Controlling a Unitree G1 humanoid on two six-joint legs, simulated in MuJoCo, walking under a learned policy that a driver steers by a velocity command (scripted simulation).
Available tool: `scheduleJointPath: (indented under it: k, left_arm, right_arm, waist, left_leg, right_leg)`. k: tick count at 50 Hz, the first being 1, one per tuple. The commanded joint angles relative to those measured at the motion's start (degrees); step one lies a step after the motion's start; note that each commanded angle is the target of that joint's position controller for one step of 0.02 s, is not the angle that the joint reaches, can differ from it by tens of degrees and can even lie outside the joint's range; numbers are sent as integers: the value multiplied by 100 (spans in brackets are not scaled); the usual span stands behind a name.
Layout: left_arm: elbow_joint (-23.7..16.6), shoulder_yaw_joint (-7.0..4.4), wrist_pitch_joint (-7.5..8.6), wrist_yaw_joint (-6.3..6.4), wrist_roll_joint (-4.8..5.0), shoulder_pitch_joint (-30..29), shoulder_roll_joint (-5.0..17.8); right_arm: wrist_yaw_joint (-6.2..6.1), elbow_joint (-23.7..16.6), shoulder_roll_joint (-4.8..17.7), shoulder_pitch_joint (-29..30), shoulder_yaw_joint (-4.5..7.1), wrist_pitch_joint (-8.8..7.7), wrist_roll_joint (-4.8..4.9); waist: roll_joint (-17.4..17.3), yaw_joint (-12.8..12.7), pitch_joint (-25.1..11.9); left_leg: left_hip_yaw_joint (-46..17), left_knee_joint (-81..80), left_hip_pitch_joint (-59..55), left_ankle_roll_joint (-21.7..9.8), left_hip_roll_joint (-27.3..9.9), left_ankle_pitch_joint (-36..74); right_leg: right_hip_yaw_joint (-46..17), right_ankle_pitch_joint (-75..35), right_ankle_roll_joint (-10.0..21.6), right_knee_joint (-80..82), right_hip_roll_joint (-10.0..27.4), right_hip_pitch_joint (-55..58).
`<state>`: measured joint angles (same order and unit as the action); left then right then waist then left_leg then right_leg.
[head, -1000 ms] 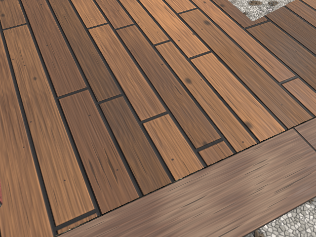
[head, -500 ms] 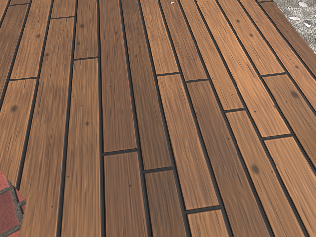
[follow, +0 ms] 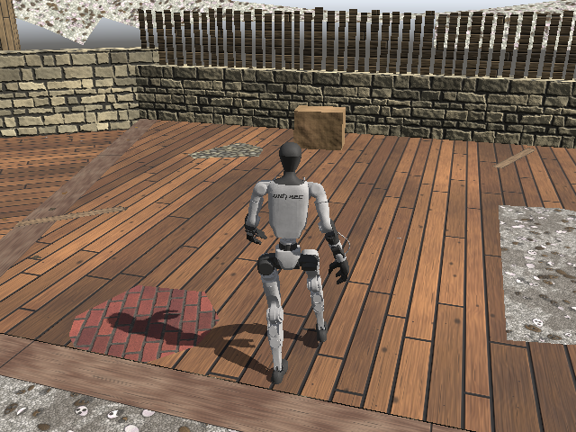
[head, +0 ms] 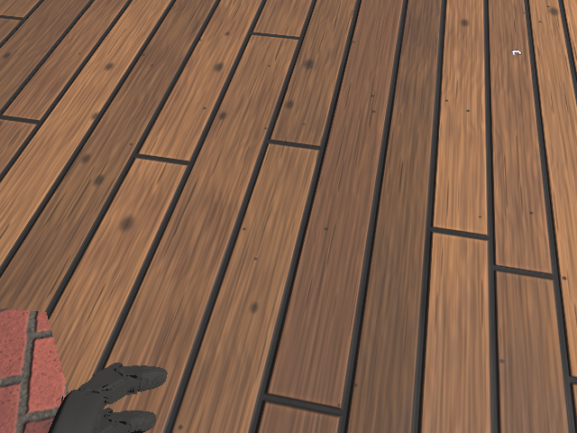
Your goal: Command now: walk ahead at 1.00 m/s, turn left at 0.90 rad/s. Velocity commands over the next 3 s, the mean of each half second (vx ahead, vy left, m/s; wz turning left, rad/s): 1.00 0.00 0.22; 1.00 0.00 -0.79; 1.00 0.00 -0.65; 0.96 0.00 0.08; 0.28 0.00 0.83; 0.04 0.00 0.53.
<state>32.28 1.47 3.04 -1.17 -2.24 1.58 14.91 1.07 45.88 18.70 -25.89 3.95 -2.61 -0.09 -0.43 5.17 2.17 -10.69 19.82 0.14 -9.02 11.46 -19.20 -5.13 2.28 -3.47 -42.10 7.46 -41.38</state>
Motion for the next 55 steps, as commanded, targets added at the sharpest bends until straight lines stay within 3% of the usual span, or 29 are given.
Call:
scheduleJointPath:
  k: [1, 3, 5, 6, 7, 8, 10, 16, 19, 23, 25, 26, 27, 28, 29, 30, 31, 36, 39, 43, 45, 47, 48, 49, 50, 51, 52, 53, 55]
  left_arm:
    - [-307, -180, 57, 2, 96, -204, 631]
    - [-90, -312, 85, 77, 57, 386, 904]
    - [418, -544, 124, 250, 29, 2379, 1283]
    - [623, -648, 157, 364, -106, 3494, 1642]
    - [643, -752, 155, 267, -183, 2807, 2131]
    - [440, -697, 116, 175, -108, 1966, 1429]
    - [606, -576, 134, 101, -82, 1689, 853]
    - [1374, -479, 364, 39, 163, 2354, 737]
    - [1406, -526, 373, 20, 215, 2360, 843]
    - [1577, -616, 362, 12, 262, 2598, 1269]
    - [1693, -647, 309, 49, 226, 2704, 1446]
    - [1656, -646, 284, 57, 234, 2563, 1436]
    - [1486, -541, 301, 62, 199, 2556, 943]
    - [1274, -384, 259, 64, 415, 3202, 155]
    - [1225, -483, 180, 87, 328, 2571, 720]
    - [1164, -523, 131, 57, 270, 2045, 792]
    - [1175, -503, 90, 4, 228, 1880, 683]
    - [901, -448, -303, -208, 64, 1293, 228]
    - [474, -357, -287, -333, 69, 517, 189]
    - [253, -287, -248, -485, 101, -180, 306]
    - [401, -343, -237, -433, 121, 214, 526]
    - [823, -533, -231, -313, 122, 1833, 944]
    - [1221, -709, -220, -188, 115, 3028, 1218]
    - [1262, -921, -314, -30, 290, 2881, 1536]
    - [962, -1015, -413, -28, 23, 2138, 2348]
    - [752, -1048, -430, 15, 81, 2317, 2195]
    - [913, -978, -374, 83, 110, 2220, 1842]
    - [1030, -896, -289, 114, 131, 2089, 1546]
    - [976, -780, -108, 168, 135, 1682, 1309]
  right_arm:
    - [-24, -467, 1054, 484, 307, -152, 43]
    - [-79, -371, 1168, 361, 321, -152, -3]
    - [-55, -360, 1169, 670, 280, -179, -121]
    - [-88, -500, 373, 760, 63, -259, -194]
    - [-19, -770, -101, -285, -102, -282, 116]
    - [-95, -536, 357, 164, -114, -180, -99]
    - [40, -655, 498, 1100, -95, -129, -209]
    - [231, -1260, 216, 2190, -307, -15, -348]
    - [347, -1544, 61, 3025, -484, -131, -257]
    - [215, -1486, 276, 3055, -418, -154, -200]
    - [42, -1122, 564, 1904, -255, -187, -272]
    - [-63, -831, 735, 897, -150, -205, -313]
    - [-188, -699, 1181, -108, 16, -228, -439]
    - [-200, -719, 1453, -38, 91, -198, -562]
    - [-195, -780, 1075, 383, 70, -148, -380]
    - [-184, -728, 633, 810, -26, -184, -316]
    - [-152, -639, 424, 952, -54, -221, -312]
    - [-99, -151, 12, 737, -126, -443, -69]
    - [-90, -37, 27, 839, -123, -527, -103]
    - [-171, 92, 465, 597, -53, -537, -98]
    - [-249, 74, 832, 399, 28, -422, -101]
    - [-320, -74, 1182, 734, 135, -201, -170]
    - [-292, -184, 1184, 929, 145, -114, -212]
    - [-189, -190, 799, 1069, 100, -121, -204]
    - [-128, -886, 287, 414, -86, -241, -167]
    - [-146, -1073, 547, 966, -121, -401, -191]
    - [-144, -1105, 557, 1249, -160, -494, -187]
    - [-154, -1117, 512, 1386, -189, -489, -222]
    - [-157, -1008, 435, 1185, -239, -247, -413]
  waist:
    - [-154, -240, 13]
    - [-171, -470, -416]
    - [0, -1612, -1365]
    - [1026, -1889, -1934]
    - [3009, -823, -2327]
    - [1398, -816, -1324]
    - [51, -820, -439]
    - [439, -499, 310]
    - [305, -616, 479]
    - [362, -554, 184]
    - [481, -12, -695]
    - [446, 506, -1183]
    - [-227, 762, -1960]
    - [-1448, 155, -2710]
    - [-892, 214, -2082]
    - [-510, 63, -1052]
    - [-278, -85, -613]
    - [-368, -553, 151]
    - [-442, -679, 452]
    - [-73, -652, 577]
    - [-345, -911, 139]
    - [-603, -1815, -723]
    - [-415, -2261, -1225]
    - [675, -2056, -978]
    - [1748, -928, -1494]
    - [576, -1381, -2021]
    - [-33, -1145, -972]
    - [-459, -804, -354]
    - [-541, -316, 26]
  left_leg:
    - [-1132, -637, 1469, -428, -1213, 2831]
    - [-1131, 263, 574, -209, -1344, 4384]
    - [-720, 2826, 1028, 38, -1135, 4719]
    - [-337, 5034, 2106, 72, -761, 1700]
    - [71, 6129, 3731, 263, -104, -796]
    - [178, 6349, 4356, 176, -736, -189]
    - [300, 5698, 4108, 266, -1087, 402]
    - [617, 4020, 4468, 547, -1400, 716]
    - [1185, 2158, 3300, 718, -1408, 1847]
    - [1333, 1374, 2092, 594, -1085, 2006]
    - [1357, 1211, 723, 456, -771, 1237]
    - [1130, 1198, -610, 415, -1090, 1110]
    - [-250, 1068, -1837, 347, -2457, -831]
    - [-3091, 157, -2749, -136, -3937, -2590]
    - [-3419, -483, -2015, -126, -3662, -2948]
    - [-2238, -457, -1170, -40, -3368, -1980]
    - [-1477, -547, -546, -2, -3151, -831]
    - [674, -1152, 429, 309, -2729, 1120]
    - [1813, -1320, 730, 439, -2405, 2379]
    - [2706, -1356, 540, 706, -2210, 4749]
    - [2746, -398, -168, 817, -2331, 7265]
    - [2586, 1809, -54, 750, -2596, 8305]
    - [2454, 3617, 680, 681, -2542, 7340]
    - [2403, 6028, 2135, 849, -1415, 1929]
    - [1673, 7989, 4529, 1176, -791, -1012]
    - [583, 7930, 5040, 1085, -1009, -577]
    - [491, 7174, 5131, 1023, -1338, -271]
    - [509, 6363, 4761, 1038, -1604, -141]
    - [531, 5623, 3903, 1181, -1819, -318]
  right_leg:
    - [432, -778, 127, 839, -470, 2134]
    - [493, -116, 276, 1062, -726, 2659]
    - [575, 838, 467, 941, -612, 4670]
    - [-949, 2933, 535, 1062, 617, 5797]
    - [-4929, 4102, 1191, 2882, 1767, 6279]
    - [-4739, 4965, 1404, 2967, 1588, 5530]
    - [-2765, 3306, 1319, 2819, 1020, 4212]
    - [-1057, 1202, 1402, 3553, 382, 3416]
    - [-428, -72, 1378, 3982, 8, 2690]
    - [-327, -2520, 1333, 3588, 222, 3359]
    - [-188, -4069, 1165, 1758, 129, 3722]
    - [-141, -3332, 1072, 313, -94, 2974]
    - [50, -1082, 1079, -1598, -473, 1956]
    - [69, 2528, 1006, -3466, -953, 365]
    - [15, 1948, 1080, -3769, -731, -186]
    - [56, 1424, 1056, -3502, -464, -349]
    - [86, 1255, 1003, -3293, -300, -206]
    - [232, 986, 799, -2966, 85, -342]
    - [530, 13, 820, -2096, 49, -334]
    - [1476, -792, 1179, -264, -532, 871]
    - [1770, -384, 1353, -106, -1013, 1484]
    - [1567, 361, 1614, -139, -1321, 3194]
    - [1183, 721, 1789, 216, -1401, 4661]
    - [285, 1116, 1960, 690, -1022, 5471]
    - [-3059, 895, 3122, 1373, 481, 6729]
    - [-4201, 2024, 3340, 2370, 779, 6810]
    - [-4031, 2199, 3009, 2841, 735, 5769]
    - [-3501, 1724, 2739, 2891, 485, 4736]
    - [-2496, 835, 2526, 2893, -51, 3268]
